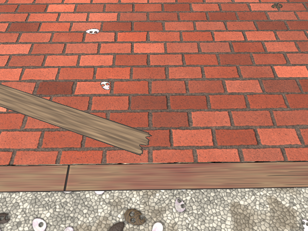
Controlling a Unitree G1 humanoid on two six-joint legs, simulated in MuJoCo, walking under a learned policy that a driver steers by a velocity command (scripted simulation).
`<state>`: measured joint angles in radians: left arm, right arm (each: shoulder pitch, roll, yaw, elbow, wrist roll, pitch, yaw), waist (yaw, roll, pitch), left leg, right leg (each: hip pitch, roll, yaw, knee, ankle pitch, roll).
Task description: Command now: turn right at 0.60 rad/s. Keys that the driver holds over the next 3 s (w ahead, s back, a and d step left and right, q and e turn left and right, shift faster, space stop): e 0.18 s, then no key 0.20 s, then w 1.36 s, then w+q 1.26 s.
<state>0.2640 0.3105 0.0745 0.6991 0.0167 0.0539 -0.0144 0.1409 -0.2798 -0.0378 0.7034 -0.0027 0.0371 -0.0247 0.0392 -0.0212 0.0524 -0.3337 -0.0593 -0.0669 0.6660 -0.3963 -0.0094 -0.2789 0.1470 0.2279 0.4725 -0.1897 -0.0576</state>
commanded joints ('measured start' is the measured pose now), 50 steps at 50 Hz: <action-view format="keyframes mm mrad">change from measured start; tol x32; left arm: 1 -72 155 43 -71 -13 -9 3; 50 102 79 -20 148 10 -131 -4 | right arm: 1 112 -92 -21 -43 0 -27 -20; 50 204 -141 -49 68 -17 -92 43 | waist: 1 -84 -91 -98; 50 -79 94 -48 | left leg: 1 176 -4 2 -285 132 23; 4 198 461 -421 -434 288 242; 19 233 293 -48 -281 630 225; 24 -327 36 172 76 -188 46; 31 -324 110 84 280 144 28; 45 125 33 159 -166 194 86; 48 573 470 -665 -479 -218 244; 50 348 402 -428 -472 -166 231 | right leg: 1 18 -211 304 -45 222 -70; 4 -253 17 -91 456 -401 60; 9 -243 -55 -145 709 -218 103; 22 252 -68 -263 -140 -99 21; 25 212 -514 380 -381 -561 -202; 41 255 -365 -19 -343 38 -157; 46 88 -270 -152 130 437 -75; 48 -329 -49 -176 677 -309 -22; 50 -364 -175 -137 734 -163 -50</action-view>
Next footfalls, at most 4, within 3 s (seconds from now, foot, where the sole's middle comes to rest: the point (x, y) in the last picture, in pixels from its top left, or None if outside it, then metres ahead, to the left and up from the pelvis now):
0.04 left None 0.05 0.11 -0.78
0.46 right None -0.02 -0.10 -0.78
0.92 left None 0.28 0.07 -0.78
1.44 right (201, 207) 0.57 -0.16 -0.78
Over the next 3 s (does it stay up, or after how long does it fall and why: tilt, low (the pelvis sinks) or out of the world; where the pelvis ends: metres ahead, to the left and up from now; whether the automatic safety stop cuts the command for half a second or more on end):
stays up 1.25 -0.06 0.00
